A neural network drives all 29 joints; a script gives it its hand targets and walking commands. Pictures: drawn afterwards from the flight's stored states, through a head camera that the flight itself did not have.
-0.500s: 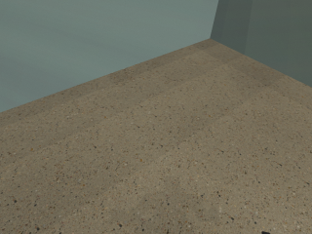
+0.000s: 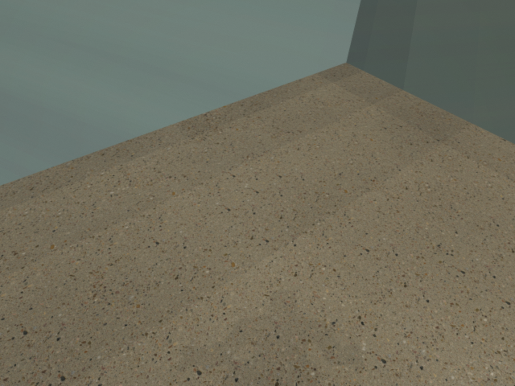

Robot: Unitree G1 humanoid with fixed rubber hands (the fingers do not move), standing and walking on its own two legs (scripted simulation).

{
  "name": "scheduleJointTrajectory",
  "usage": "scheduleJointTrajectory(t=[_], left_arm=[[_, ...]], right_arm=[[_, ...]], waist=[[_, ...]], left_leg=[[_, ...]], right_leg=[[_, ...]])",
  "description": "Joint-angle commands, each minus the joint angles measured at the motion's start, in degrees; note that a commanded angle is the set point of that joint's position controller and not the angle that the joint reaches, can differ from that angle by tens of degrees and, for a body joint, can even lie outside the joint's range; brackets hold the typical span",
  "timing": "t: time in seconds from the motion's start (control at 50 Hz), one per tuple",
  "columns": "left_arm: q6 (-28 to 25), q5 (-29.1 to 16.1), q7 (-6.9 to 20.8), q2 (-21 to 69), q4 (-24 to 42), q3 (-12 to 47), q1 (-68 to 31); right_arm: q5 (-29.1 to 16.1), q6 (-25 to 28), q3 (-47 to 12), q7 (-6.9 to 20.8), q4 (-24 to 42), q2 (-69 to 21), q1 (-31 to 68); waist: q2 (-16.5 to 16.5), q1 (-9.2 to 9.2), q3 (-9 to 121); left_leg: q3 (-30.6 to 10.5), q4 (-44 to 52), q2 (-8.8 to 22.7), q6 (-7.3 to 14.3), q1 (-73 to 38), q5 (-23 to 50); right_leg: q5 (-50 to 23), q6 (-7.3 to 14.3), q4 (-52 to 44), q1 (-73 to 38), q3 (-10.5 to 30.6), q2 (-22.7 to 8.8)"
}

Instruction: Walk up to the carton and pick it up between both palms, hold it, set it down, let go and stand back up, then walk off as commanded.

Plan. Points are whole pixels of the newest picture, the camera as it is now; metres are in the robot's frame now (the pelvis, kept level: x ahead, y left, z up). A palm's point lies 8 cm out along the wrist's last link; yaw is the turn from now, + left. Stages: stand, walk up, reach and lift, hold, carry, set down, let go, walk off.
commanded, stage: stand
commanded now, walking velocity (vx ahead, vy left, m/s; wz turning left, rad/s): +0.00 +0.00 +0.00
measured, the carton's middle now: out of the picture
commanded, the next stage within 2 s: walk up in 0.16 s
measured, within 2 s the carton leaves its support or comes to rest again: neither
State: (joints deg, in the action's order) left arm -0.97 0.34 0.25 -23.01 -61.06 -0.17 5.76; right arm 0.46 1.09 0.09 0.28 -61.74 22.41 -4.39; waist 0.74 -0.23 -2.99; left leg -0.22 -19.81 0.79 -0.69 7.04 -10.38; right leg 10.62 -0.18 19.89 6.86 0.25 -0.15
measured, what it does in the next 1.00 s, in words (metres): walks backwards, turning left: left foot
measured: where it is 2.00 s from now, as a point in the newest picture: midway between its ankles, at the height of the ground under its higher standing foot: outside the picture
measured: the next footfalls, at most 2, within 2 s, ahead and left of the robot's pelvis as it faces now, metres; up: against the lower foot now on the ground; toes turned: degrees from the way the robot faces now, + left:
left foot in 0.74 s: -0.06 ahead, +0.21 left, +0.00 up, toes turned +20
right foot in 1.04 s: +0.01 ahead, +0.06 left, +0.00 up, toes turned +34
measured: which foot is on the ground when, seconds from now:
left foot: down 0.00-0.48, up 0.50-0.72, down 0.74-1.00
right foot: down 0.00-0.76, up 0.78-1.00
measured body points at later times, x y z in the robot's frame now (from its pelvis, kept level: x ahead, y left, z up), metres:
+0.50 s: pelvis -0.02 +0.00 -0.01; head +0.03 +0.01 +0.44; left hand +0.10 +0.34 -0.11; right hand +0.11 -0.32 -0.12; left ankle +0.00 +0.13 -0.74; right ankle +0.00 -0.12 -0.75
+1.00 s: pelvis -0.09 +0.05 -0.02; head -0.02 +0.09 +0.43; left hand -0.13 +0.42 -0.10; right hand +0.19 -0.17 -0.11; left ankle -0.10 +0.19 -0.75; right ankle -0.03 +0.02 -0.73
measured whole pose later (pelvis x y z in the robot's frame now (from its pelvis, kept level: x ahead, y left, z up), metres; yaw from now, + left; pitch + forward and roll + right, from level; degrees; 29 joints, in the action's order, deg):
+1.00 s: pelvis -0.09 +0.05 -0.02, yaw +33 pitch +0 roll +0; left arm 0.6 -1.1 -1.8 -26.6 -45.7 -4.5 4.6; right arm 3.5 -4.9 4.7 5.5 -35.7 26.0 -11.6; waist -0.1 3.5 -10.7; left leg -11.9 -29.5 -6.1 -0.3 19.4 -9.2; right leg 22.6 1.3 41.1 22.1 -3.4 3.5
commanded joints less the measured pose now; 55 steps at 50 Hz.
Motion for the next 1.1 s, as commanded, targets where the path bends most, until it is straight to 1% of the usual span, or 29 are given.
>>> scheduleJointTrajectory(t=[0.0,0.32,0.34,0.38,0.42,0.44,0.46,0.5,0.54,0.56,0.58,0.64,0.66,0.68,0.7,0.72,0.74,0.76,0.78,0.8,0.82,0.88,0.92,0.96,0.98,1.0,1.02,1.04,1.08], left_arm=[[-0.7,-0.05,-0.38,-9.83,2.51,-2.05,-2.11],[-0.65,0.0,-0.43,-9.96,2.28,-2.12,-1.86],[0.67,-1.37,-0.69,-14.41,6.62,-6.89,-4.92],[1.6,-1.78,-1.21,-13.55,8.68,-7.18,-3.85],[2.0,-1.35,-1.6,-14.01,10.46,-7.35,-0.33],[2.2,-0.72,-1.84,-15.8,11.53,-8.04,-0.45],[2.14,-0.53,-2.12,-16.63,12.76,-8.52,-2.53],[1.96,0.04,-2.49,-17.09,15.4,-9.16,-6.6],[1.1,0.66,-2.48,-16.59,16.72,-9.35,-8.28],[0.75,0.73,-2.38,-15.68,16.38,-9.33,-6.92],[0.67,0.85,-2.22,-15.54,16.16,-9.26,-6.05],[1.1,1.02,-1.19,-17.07,17.1,-9.28,-6.75],[1.36,0.86,-0.9,-17.23,17.35,-9.15,-7.69],[1.69,0.4,-0.7,-15.84,17.64,-8.53,-8.07],[1.93,-0.14,-0.37,-12.75,18.28,-7.33,-7.93],[2.21,-0.74,-0.01,-9.65,19.46,-6.75,-5.13],[2.55,-1.35,-0.34,-10.82,20.61,-6.75,-7.17],[2.19,-1.65,-1.11,-11.39,20.3,-6.56,-6.03],[1.67,-1.45,-1.28,-13.79,19.21,-6.89,-5.94],[1.48,-1.1,-1.4,-14.01,17.88,-7.31,-3.51],[1.48,-0.97,-1.49,-13.74,16.8,-7.2,0.29],[1.03,-1.22,-2.58,-12.5,17.89,-7.07,1.07],[0.72,-1.63,-2.91,-11.49,17.84,-7.11,2.79],[0.24,-1.37,-3.3,-11.54,16.8,-7.24,9.15],[-0.08,-0.53,-3.75,-14.33,16.43,-7.83,11.53],[-0.36,0.93,-4.06,-19.56,17.39,-9.03,8.85],[0.03,1.35,-4.31,-20.54,19.75,-9.14,1.3],[0.23,0.87,-4.08,-20.31,21.48,-9.7,-4.85],[-0.74,1.29,-3.88,-16.44,21.6,-9.14,-4.99]], right_arm=[[0.03,0.74,1.98,-0.42,2.45,10.69,2.57],[-0.06,0.66,2.06,-0.42,2.04,10.76,1.84],[0.81,-1.52,3.07,1.24,8.06,13.34,0.29],[0.74,-3.14,3.34,1.76,9.7,12.73,-1.16],[2.2,-4.07,3.87,2.44,13.54,12.1,2.02],[2.3,-4.65,4.12,3.21,15.78,11.38,1.66],[2.59,-5.56,4.32,3.84,18.1,11.0,1.05],[2.47,-6.06,5.53,4.75,18.94,12.64,-2.82],[2.59,-5.81,5.99,5.72,19.32,13.11,-5.06],[2.45,-5.64,5.8,6.23,19.41,12.43,-6.4],[2.12,-5.66,5.74,6.61,20.01,11.51,-7.72],[1.83,-5.52,5.59,6.69,21.46,10.36,-9.25],[1.96,-5.25,5.81,6.3,21.28,10.58,-10.89],[2.48,-4.79,6.31,5.88,20.26,11.15,-13.33],[3.12,-4.23,7.19,5.23,19.82,14.16,-14.03],[3.66,-4.11,7.97,4.84,21.15,20.57,-12.02],[3.78,-4.41,8.39,4.83,22.91,21.57,-9.6],[3.54,-4.7,8.52,4.76,25.4,22.27,-7.18],[3.52,-4.81,8.89,4.64,25.51,20.16,-5.58],[3.47,-4.6,8.64,4.26,26.3,18.65,-5.11],[3.36,-4.41,8.52,4.14,26.65,17.07,-5.04],[2.9,-4.56,7.66,4.55,29.19,14.01,-6.94],[2.94,-5.07,7.31,5.03,31.71,12.63,-5.08],[2.84,-5.34,6.71,5.19,34.36,11.11,-0.72],[2.41,-5.27,5.7,5.26,35.08,8.35,-0.32],[2.41,-5.5,5.82,5.06,33.71,6.53,-5.3],[2.98,-6.09,7.01,4.53,31.51,10.79,-11.34],[3.38,-6.65,8.43,4.6,29.83,15.15,-14.45],[4.04,-6.53,9.04,5.74,28.81,16.86,-9.56]], waist=[[-1.04,-0.05,4.13],[-0.7,0.17,4.17],[-2.34,-0.39,-2.2],[-3.86,0.1,0.43],[1.67,-2.31,6.06],[7.56,-3.0,8.22],[8.91,-2.52,7.03],[5.72,0.32,7.98],[5.14,2.65,7.73],[4.1,2.49,8.84],[6.13,2.76,8.84],[8.84,3.12,8.35],[7.66,4.35,8.43],[2.89,5.81,8.47],[-5.71,6.68,6.3],[-21.63,3.87,4.66],[-21.06,4.52,3.2],[-23.39,4.31,3.54],[-15.63,3.51,1.9],[-11.73,1.97,3.6],[-10.86,0.81,7.24],[-11.4,2.71,10.09],[-10.7,1.76,9.99],[-7.91,-2.24,9.97],[1.52,-3.86,8.82],[11.3,-1.6,9.41],[6.99,2.42,7.01],[4.89,4.73,5.55],[4.05,3.63,-0.6]], left_leg=[[-4.86,3.46,5.97,2.31,-0.67,4.99],[-4.79,3.82,6.19,2.24,-1.19,5.65],[-11.72,-3.94,3.61,5.18,11.48,27.81],[-10.71,-6.2,2.63,6.0,15.49,28.22],[-7.55,-13.59,0.64,6.48,14.39,19.52],[-3.65,-24.27,-1.9,4.58,15.92,-2.02],[-4.12,-34.44,1.03,2.54,20.34,-17.2],[-4.22,-41.4,3.31,1.81,21.66,-18.23],[-5.49,-36.94,6.35,1.7,20.13,-15.19],[-4.81,-33.51,6.02,1.65,19.09,-12.48],[-3.68,-30.61,5.44,1.63,18.85,-10.64],[1.49,-20.61,3.98,1.32,12.13,-9.33],[3.08,-16.66,2.93,1.21,9.04,-7.24],[3.13,-9.52,0.94,1.88,4.56,-2.1],[-3.65,-4.86,0.32,4.68,3.36,8.19],[-21.84,-3.07,10.87,9.53,1.32,32.24],[-26.11,-0.4,10.9,15.37,5.45,30.82],[-30.96,3.43,13.62,18.45,7.02,24.07],[-26.64,1.6,10.16,16.37,5.25,26.44],[-20.44,-3.57,6.86,13.76,1.4,33.93],[-16.48,-7.09,4.62,12.08,-3.16,39.19],[-20.81,-7.49,4.4,11.35,-2.49,34.84],[-22.39,-6.18,3.78,11.0,4.04,26.71],[-22.68,-8.25,1.63,9.38,12.61,13.58],[-18.66,-14.5,-3.49,6.64,20.04,2.81],[-14.74,-27.9,-10.3,3.01,26.9,-14.28],[-14.69,-37.02,-7.2,0.12,28.4,-16.21],[-12.53,-42.29,-4.33,-0.52,25.61,-14.2],[-10.95,-45.77,-1.11,0.18,21.08,-8.33]], right_leg=[[-6.49,1.6,-2.92,-0.38,5.64,-6.88],[-6.88,1.52,-3.48,-0.68,5.67,-6.94],[-11.8,2.72,7.07,-3.13,0.28,-5.26],[-12.7,3.9,11.11,-5.43,-0.57,-5.91],[-11.19,6.37,8.05,-3.63,2.51,-11.47],[-14.06,11.01,1.08,-3.21,7.86,-20.62],[-17.46,15.75,-2.52,-0.85,9.45,-28.81],[-12.94,17.11,-3.74,1.18,8.0,-30.95],[-15.57,13.99,1.04,-0.26,1.38,-25.91],[-18.86,12.55,4.57,-2.96,-2.24,-22.09],[-23.89,11.88,6.77,-4.7,-4.61,-20.06],[-23.86,10.72,10.69,-0.41,-8.04,-19.74],[-21.36,10.0,15.11,1.93,-9.03,-19.68],[-15.21,8.38,23.68,5.68,-11.26,-17.25],[2.33,4.82,32.45,11.42,-11.55,-11.43],[28.89,1.27,38.91,23.2,-12.87,-2.65],[32.07,0.38,43.42,24.37,-7.4,1.69],[31.07,0.21,41.24,23.56,-4.58,1.11],[25.6,0.59,39.28,23.46,-3.39,-0.04],[21.59,0.8,36.77,22.76,-2.88,0.48],[17.82,0.74,34.74,21.84,-3.45,0.9],[12.21,1.55,25.47,16.54,-3.49,3.08],[10.37,1.84,18.08,8.52,-2.35,4.19],[1.89,1.49,5.94,-2.86,-0.51,2.22],[3.28,2.46,-3.73,-8.58,6.61,-5.63],[6.44,3.83,-6.28,-10.47,21.3,-21.71],[10.22,5.92,-10.4,-3.82,26.12,-28.24],[16.54,9.73,-13.33,4.54,24.37,-29.88],[17.48,7.67,-13.32,13.16,15.72,-24.34]])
